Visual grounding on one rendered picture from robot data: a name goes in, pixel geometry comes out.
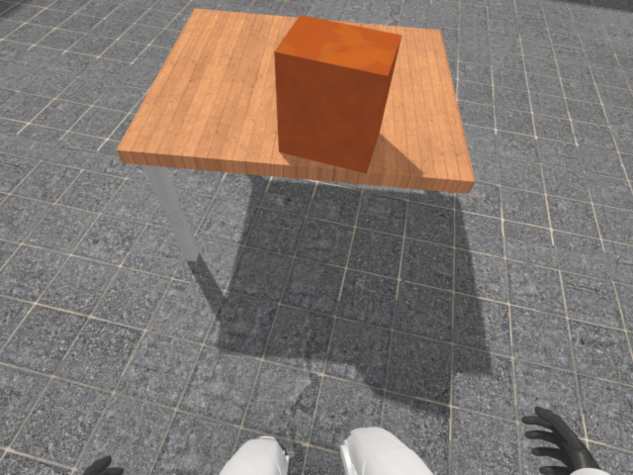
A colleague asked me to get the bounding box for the carton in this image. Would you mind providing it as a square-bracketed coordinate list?
[274, 15, 402, 174]

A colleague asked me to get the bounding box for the table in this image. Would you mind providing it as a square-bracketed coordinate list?
[116, 9, 476, 261]

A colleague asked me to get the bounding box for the left robot thigh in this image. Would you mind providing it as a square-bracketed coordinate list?
[220, 439, 289, 475]

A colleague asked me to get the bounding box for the robot left hand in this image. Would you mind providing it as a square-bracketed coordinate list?
[82, 455, 124, 475]

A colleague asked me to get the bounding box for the robot thigh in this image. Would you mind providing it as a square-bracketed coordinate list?
[220, 439, 289, 475]
[340, 427, 433, 475]

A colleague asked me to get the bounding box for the robot right hand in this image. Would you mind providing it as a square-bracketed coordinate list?
[521, 407, 601, 475]

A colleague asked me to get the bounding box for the right robot thigh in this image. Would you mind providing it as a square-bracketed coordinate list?
[340, 427, 433, 475]

